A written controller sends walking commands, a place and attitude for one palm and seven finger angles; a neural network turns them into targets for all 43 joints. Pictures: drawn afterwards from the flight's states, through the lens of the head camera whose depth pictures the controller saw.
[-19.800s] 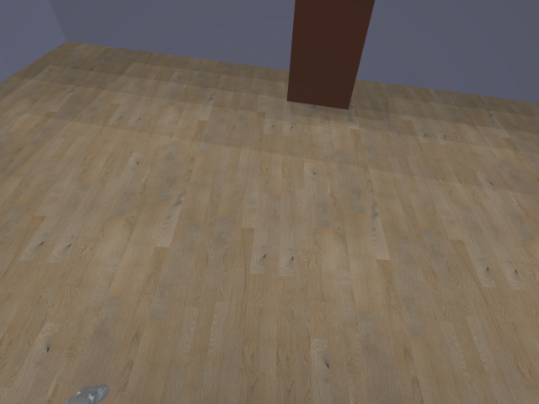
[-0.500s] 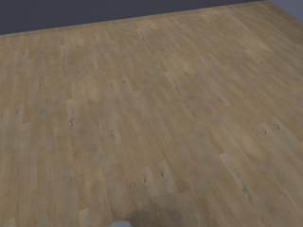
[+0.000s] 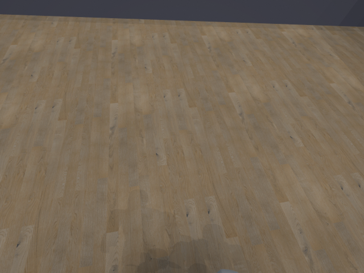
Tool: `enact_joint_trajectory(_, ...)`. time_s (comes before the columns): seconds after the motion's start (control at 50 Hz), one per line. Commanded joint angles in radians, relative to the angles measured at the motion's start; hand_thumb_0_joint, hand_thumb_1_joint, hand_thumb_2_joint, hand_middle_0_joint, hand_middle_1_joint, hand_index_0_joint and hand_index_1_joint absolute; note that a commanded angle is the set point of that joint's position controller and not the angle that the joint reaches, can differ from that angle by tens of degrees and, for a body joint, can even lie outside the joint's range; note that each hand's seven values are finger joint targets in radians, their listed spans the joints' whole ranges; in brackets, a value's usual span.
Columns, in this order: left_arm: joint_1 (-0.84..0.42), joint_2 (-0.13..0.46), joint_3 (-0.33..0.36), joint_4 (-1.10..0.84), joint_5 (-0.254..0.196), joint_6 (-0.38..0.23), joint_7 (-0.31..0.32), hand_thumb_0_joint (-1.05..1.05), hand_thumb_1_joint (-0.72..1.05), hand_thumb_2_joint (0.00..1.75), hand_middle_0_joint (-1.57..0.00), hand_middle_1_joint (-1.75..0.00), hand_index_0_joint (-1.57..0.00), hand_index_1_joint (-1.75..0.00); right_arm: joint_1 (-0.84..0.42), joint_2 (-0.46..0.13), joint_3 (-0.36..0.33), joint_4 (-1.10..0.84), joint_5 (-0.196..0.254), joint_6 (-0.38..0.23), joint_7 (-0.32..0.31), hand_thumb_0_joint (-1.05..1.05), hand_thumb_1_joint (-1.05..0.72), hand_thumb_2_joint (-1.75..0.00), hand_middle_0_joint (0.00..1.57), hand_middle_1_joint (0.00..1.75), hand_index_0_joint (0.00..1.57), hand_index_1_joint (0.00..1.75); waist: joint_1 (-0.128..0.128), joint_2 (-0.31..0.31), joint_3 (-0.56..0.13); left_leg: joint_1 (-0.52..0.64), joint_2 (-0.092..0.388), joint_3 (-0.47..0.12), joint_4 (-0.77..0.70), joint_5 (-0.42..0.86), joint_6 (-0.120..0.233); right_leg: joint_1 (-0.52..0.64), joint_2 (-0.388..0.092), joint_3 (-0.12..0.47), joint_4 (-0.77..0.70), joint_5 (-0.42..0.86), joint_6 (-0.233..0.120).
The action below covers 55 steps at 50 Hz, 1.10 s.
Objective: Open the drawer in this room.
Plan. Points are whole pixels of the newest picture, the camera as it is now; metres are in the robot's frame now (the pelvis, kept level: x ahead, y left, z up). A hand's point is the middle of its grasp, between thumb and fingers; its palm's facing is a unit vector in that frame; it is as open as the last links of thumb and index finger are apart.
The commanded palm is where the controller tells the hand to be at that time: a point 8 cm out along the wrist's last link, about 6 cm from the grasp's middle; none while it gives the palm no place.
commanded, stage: turn or walk to find it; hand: left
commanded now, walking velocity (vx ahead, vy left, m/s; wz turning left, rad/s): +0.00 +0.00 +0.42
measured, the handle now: out of the picture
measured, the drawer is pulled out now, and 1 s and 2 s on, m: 0.00 0.00 0.00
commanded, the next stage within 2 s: none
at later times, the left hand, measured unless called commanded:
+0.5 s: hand out of the picture -0.02 +0.14 -0.15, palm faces +0.27 -0.92 -0.27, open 7.3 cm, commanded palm none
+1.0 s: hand out of the picture -0.08 +0.19 -0.17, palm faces +0.46 -0.85 -0.25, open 7.3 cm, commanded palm none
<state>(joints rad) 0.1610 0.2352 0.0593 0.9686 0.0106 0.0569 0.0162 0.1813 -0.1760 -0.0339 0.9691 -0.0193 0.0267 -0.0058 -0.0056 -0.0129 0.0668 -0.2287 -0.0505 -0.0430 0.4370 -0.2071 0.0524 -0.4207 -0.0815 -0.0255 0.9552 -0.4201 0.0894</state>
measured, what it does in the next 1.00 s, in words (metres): steps on the spot, turning left: right foot, then left foot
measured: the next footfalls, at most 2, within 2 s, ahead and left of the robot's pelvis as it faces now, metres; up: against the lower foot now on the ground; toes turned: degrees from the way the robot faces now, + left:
right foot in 0.16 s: +0.02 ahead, -0.14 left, +0.00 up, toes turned +1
left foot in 0.66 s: -0.05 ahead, +0.09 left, +0.00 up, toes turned +22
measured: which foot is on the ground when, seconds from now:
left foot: down 0.00-0.16, up 0.18-0.64, down 0.66-1.00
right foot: up 0.00-0.14, down 0.16-0.68, up 0.70-1.00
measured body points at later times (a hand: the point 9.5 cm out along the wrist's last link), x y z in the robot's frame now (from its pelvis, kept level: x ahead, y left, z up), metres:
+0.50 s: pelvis -0.02 -0.05 +0.00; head +0.02 -0.08 +0.45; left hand -0.03 +0.19 -0.13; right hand +0.08 -0.30 -0.17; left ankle -0.10 +0.11 -0.67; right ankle -0.02 -0.14 -0.74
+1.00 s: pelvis -0.05 -0.03 +0.00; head -0.03 -0.01 +0.45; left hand -0.11 +0.24 -0.15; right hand +0.13 -0.20 -0.14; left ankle -0.08 +0.07 -0.74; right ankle +0.00 -0.17 -0.68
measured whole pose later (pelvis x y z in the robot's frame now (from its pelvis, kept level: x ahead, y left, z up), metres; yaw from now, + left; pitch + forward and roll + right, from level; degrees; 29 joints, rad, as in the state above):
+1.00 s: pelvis -0.05 -0.03 +0.00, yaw +25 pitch -1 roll +0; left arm 0.18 0.24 0.06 0.97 0.01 0.06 0.01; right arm 0.16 -0.18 -0.03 0.96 -0.02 0.03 0.00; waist 0.01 -0.02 0.07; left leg -0.22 -0.04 -0.04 0.43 -0.21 0.03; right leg -0.44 -0.09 -0.03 1.01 -0.40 0.09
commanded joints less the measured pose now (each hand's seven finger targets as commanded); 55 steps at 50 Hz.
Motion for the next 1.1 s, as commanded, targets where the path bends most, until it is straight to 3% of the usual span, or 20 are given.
enact_joint_trajectory(0.0, -0.024, 0.051, 0.012, -0.093, -0.001, -0.026, 0.002, 0.0, 0.9, 0.9, -0.2, -0.3, -0.2, -0.3, 0.05, -0.217, -0.064, -0.049, -0.007, -0.013, -0.018, 0.0, -0.9, -0.9, 0.2, 0.3, 0.2, 0.3, -0.024, 0.173, -0.094, 0.093, 0.274, -0.303, -0.088, 0.357, 0.135, -0.001, 0.021, 0.003, -0.128, -0.038, -0.01)
enact_joint_trajectory(0.06, 0.022, 0.051, 0.012, -0.085, -0.006, -0.034, 0.005, 0.0, 0.9, 0.9, -0.2, -0.3, -0.2, -0.3, 0.03, -0.219, -0.068, -0.056, -0.007, -0.009, -0.015, 0.0, -0.9, -0.9, 0.2, 0.3, 0.2, 0.3, -0.002, 0.17, -0.114, 0.033, 0.241, -0.326, -0.057, 0.359, 0.117, 0.119, 0.053, -0.014, -0.287, 0.024, -0.024)
enact_joint_trajectory(0.1, 0.092, 0.062, 0.016, -0.069, -0.007, -0.046, 0.008, 0.0, 0.9, 0.9, -0.2, -0.3, -0.2, -0.3, 0.014, -0.205, -0.069, -0.063, 0.001, -0.008, -0.012, 0.0, -0.9, -0.9, 0.2, 0.3, 0.2, 0.3, 0.037, 0.129, -0.149, -0.042, 0.196, -0.305, 0.011, 0.302, 0.072, 0.282, 0.046, -0.02, -0.516, 0.188, -0.03)
enact_joint_trajectory(0.12, 0.118, 0.104, 0.023, -0.06, -0.002, -0.056, 0.013, 0.0, 0.9, 0.9, -0.2, -0.3, -0.2, -0.3, 0.027, -0.166, -0.065, -0.065, 0.01, -0.01, -0.008, 0.0, -0.9, -0.9, 0.2, 0.3, 0.2, 0.3, 0.043, 0.037, -0.165, -0.157, 0.137, -0.257, 0.079, 0.157, 0.018, 0.421, -0.033, 0.052, -0.621, 0.243, -0.049)
enact_joint_trajectory(0.14, 0.14, 0.189, 0.04, -0.06, 0.013, -0.065, 0.02, 0.0, 0.9, 0.9, -0.2, -0.3, -0.2, -0.3, 0.033, -0.107, -0.055, -0.082, 0.015, -0.013, -0.002, 0.0, -0.9, -0.9, 0.2, 0.3, 0.2, 0.3, 0.056, -0.223, -0.169, -0.326, -0.002, -0.082, 0.274, -0.156, -0.058, 0.514, -0.275, 0.285, -0.667, 0.308, -0.133)
enact_joint_trajectory(0.16, 0.124, 0.214, 0.04, -0.075, 0.011, -0.063, 0.019, 0.0, 0.9, 0.9, -0.2, -0.3, -0.2, -0.3, 0.01, -0.133, -0.065, -0.099, 0.006, -0.005, -0.006, 0.0, -0.9, -0.9, 0.2, 0.3, 0.2, 0.3, 0.059, -0.238, -0.125, -0.342, -0.023, -0.045, 0.477, -0.379, -0.076, 0.386, -0.409, 0.357, -0.671, 0.43, -0.235)
enact_joint_trajectory(0.18, 0.077, 0.171, 0.042, -0.086, 0.006, -0.061, 0.024, 0.0, 0.9, 0.9, -0.2, -0.3, -0.2, -0.3, 0.007, -0.152, -0.072, -0.086, -0.001, 0.008, -0.007, 0.0, -0.9, -0.9, 0.2, 0.3, 0.2, 0.3, 0.038, -0.155, -0.086, -0.333, 0.015, -0.081, 0.616, -0.343, -0.075, 0.311, -0.383, 0.281, -0.67, 0.441, -0.266)
enact_joint_trajectory(0.26, -0.019, 0.1, 0.02, -0.108, 0.006, -0.071, 0.017, 0.0, 0.9, 0.9, -0.2, -0.3, -0.2, -0.3, 0.077, -0.127, -0.071, -0.022, -0.006, 0.029, 0.012, 0.0, -0.9, -0.9, 0.2, 0.3, 0.2, 0.3, -0.024, -0.107, -0.017, -0.328, 0.051, -0.035, 0.791, -0.17, -0.102, 0.235, -0.227, 0.063, -0.649, 0.412, -0.196)
enact_joint_trajectory(0.34, 0.048, 0.105, 0.024, -0.086, 0.009, -0.075, 0.019, 0.0, 0.9, 0.9, -0.2, -0.3, -0.2, -0.3, 0.049, -0.123, -0.066, -0.022, -0.005, 0.034, 0.014, 0.0, -0.9, -0.9, 0.2, 0.3, 0.2, 0.3, 0.001, -0.146, -0.015, -0.325, 0.073, -0.008, 0.742, -0.145, -0.124, 0.271, -0.229, 0.026, -0.657, 0.41, -0.193)
enact_joint_trajectory(0.52, 0.184, 0.162, 0.043, -0.032, 0.022, -0.064, 0.014, 0.0, 0.9, 0.9, -0.2, -0.3, -0.2, -0.3, -0.086, -0.1, -0.033, -0.064, 0.01, 0.01, 0.008, 0.0, -0.9, -0.9, 0.2, 0.3, 0.2, 0.3, 0.075, -0.193, -0.094, -0.199, 0.062, 0.098, 0.331, -0.273, -0.11, 0.425, -0.269, -0.01, -0.534, 0.768, -0.231)
enact_joint_trajectory(0.6, 0.127, 0.169, 0.046, -0.029, 0.012, -0.056, 0.013, 0.0, 0.9, 0.9, -0.2, -0.3, -0.2, -0.3, -0.006, -0.122, -0.031, -0.047, 0.011, -0.004, 0.006, 0.0, -0.9, -0.9, 0.2, 0.3, 0.2, 0.3, 0.015, -0.168, -0.125, 0.008, 0.063, 0.124, 0.049, -0.062, -0.087, 0.327, -0.255, -0.079, -0.437, 0.644, -0.163)
enact_joint_trajectory(0.62, 0.121, 0.149, 0.042, -0.034, 0.003, -0.05, 0.011, 0.0, 0.9, 0.9, -0.2, -0.3, -0.2, -0.3, 0.032, -0.159, -0.039, -0.04, 0.009, -0.014, 0.008, 0.0, -0.9, -0.9, 0.2, 0.3, 0.2, 0.3, -0.014, -0.069, -0.151, 0.143, 0.102, 0.077, -0.067, 0.086, -0.07, 0.234, -0.225, -0.122, -0.329, 0.533, -0.117)
enact_joint_trajectory(0.64, 0.134, 0.092, 0.033, -0.057, -0.005, -0.042, 0.007, 0.0, 0.9, 0.9, -0.2, -0.3, -0.2, -0.3, 0.066, -0.258, -0.062, -0.039, 0.0, -0.023, 0.005, 0.0, -0.9, -0.9, 0.2, 0.3, 0.2, 0.3, -0.031, 0.21, -0.175, 0.293, 0.322, -0.215, -0.096, 0.363, 0.017, 0.001, -0.097, -0.173, -0.142, 0.119, -0.045)
enact_joint_trajectory(0.66, 0.087, 0.054, 0.008, -0.085, -0.001, -0.033, 0.009, 0.0, 0.9, 0.9, -0.2, -0.3, -0.2, -0.3, 0.105, -0.313, -0.073, -0.029, 0.005, -0.012, -0.004, 0.0, -0.9, -0.9, 0.2, 0.3, 0.2, 0.3, -0.051, 0.308, -0.151, 0.273, 0.455, -0.328, -0.096, 0.661, 0.125, -0.106, -0.039, -0.107, -0.007, -0.251, -0.018)
enact_joint_trajectory(0.68, 0.053, 0.08, 0.013, -0.088, 0.005, -0.025, 0.012, 0.0, 0.9, 0.9, -0.2, -0.3, -0.2, -0.3, 0.103, -0.298, -0.067, -0.025, 0.003, -0.004, -0.005, 0.0, -0.9, -0.9, 0.2, 0.3, 0.2, 0.3, -0.051, 0.199, -0.112, 0.188, 0.454, -0.241, -0.084, 0.566, 0.147, -0.064, -0.053, -0.051, 0.069, -0.222, -0.036)
enact_joint_trajectory(0.7, 0.042, 0.07, 0.017, -0.072, 0.008, -0.017, 0.014, 0.0, 0.9, 0.9, -0.2, -0.3, -0.2, -0.3, 0.063, -0.263, -0.057, -0.028, 0.0, -0.011, -0.016, 0.0, -0.9, -0.9, 0.2, 0.3, 0.2, 0.3, -0.04, 0.259, -0.089, 0.139, 0.39, -0.241, -0.112, 0.507, 0.123, -0.082, -0.052, -0.014, 0.092, -0.174, -0.03)
enact_joint_trajectory(0.74, 0.041, 0.093, 0.025, -0.05, 0.006, -0.016, 0.002, 0.0, 0.9, 0.9, -0.2, -0.3, -0.2, -0.3, -0.016, -0.23, -0.044, -0.052, -0.002, -0.01, -0.025, 0.0, -0.9, -0.9, 0.2, 0.3, 0.2, 0.3, -0.013, 0.218, -0.022, 0.089, 0.323, -0.188, -0.114, 0.445, 0.104, -0.103, -0.045, 0.0, 0.15, -0.058, -0.025)
enact_joint_trajectory(0.82, 0.081, 0.087, 0.026, -0.031, 0.007, -0.021, -0.006, 0.0, 0.9, 0.9, -0.2, -0.3, -0.2, -0.3, -0.02, -0.222, -0.043, -0.063, 0.005, -0.021, -0.021, 0.0, -0.9, -0.9, 0.2, 0.3, 0.2, 0.3, 0.012, 0.15, -0.065, 0.118, 0.266, -0.134, -0.121, 0.406, 0.08, -0.095, -0.027, -0.007, 0.173, 0.037, -0.006)
enact_joint_trajectory(1.0, -0.017, 0.059, 0.015, -0.093, 0.001, -0.024, -0.001, 0.0, 0.9, 0.9, -0.2, -0.3, -0.2, -0.3, 0.032, -0.22, -0.062, -0.06, -0.006, -0.012, -0.014, 0.0, -0.9, -0.9, 0.2, 0.3, 0.2, 0.3, -0.023, 0.173, -0.069, 0.069, 0.274, -0.276, -0.107, 0.279, 0.129, -0.019, 0.01, -0.002, -0.09, -0.036, -0.008)
enact_joint_trajectory(1.08, 0.064, 0.057, 0.015, -0.079, -0.007, -0.041, 0.001, 0.0, 0.9, 0.9, -0.2, -0.3, -0.2, -0.3, 0.006, -0.218, -0.069, -0.068, -0.004, -0.006, -0.011, 0.0, -0.9, -0.9, 0.2, 0.3, 0.2, 0.3, 0.015, 0.172, -0.115, -0.01, 0.231, -0.297, -0.02, 0.337, 0.1, 0.182, 0.055, -0.023, -0.371, 0.077, -0.024)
